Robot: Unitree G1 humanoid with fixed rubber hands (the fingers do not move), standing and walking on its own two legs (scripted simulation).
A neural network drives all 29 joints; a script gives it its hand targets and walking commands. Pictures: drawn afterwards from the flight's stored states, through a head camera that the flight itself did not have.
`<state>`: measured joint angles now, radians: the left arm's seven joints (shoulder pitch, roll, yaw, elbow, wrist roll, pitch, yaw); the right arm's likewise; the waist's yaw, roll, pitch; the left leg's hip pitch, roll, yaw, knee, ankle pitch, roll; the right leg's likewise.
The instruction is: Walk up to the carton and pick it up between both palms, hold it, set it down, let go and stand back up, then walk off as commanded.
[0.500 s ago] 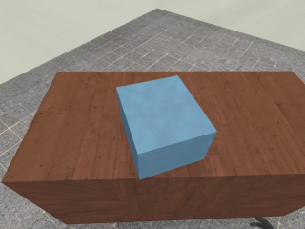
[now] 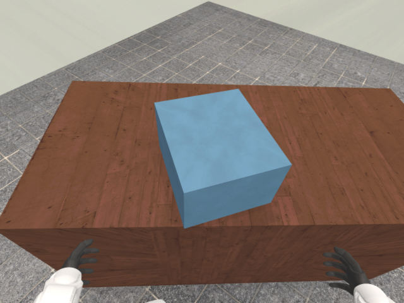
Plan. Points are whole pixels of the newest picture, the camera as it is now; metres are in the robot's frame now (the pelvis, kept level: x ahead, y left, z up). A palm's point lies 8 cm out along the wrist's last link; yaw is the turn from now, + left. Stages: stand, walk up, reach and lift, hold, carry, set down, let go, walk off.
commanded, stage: reach and lift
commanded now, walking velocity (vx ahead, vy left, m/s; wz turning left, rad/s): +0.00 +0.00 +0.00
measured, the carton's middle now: (213, 153) +0.48 -0.03 -0.02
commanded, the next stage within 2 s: none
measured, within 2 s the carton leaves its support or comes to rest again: neither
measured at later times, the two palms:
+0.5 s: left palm (77, 278) +0.18 +0.24 -0.03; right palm (377, 275) +0.18 -0.34 -0.03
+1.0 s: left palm (99, 274) +0.19 +0.19 -0.01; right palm (379, 261) +0.20 -0.34 -0.01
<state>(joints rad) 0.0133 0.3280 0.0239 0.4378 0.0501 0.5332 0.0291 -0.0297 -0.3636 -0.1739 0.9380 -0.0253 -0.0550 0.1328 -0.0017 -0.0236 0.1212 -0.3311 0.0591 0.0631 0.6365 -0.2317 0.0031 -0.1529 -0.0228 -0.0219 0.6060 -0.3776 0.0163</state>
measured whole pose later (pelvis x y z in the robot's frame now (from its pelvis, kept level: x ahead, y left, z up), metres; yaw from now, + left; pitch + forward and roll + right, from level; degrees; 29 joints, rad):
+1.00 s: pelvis +0.04 -0.05 +0.02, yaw -1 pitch -1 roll +1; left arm 0.35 0.14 0.10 0.23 -0.01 0.06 0.12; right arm 0.23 -0.45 0.01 0.64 0.27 -0.26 0.21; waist 0.03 -0.04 -0.02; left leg -0.19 0.08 0.07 0.33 -0.11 -0.06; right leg -0.06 0.01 -0.03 0.38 -0.31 -0.03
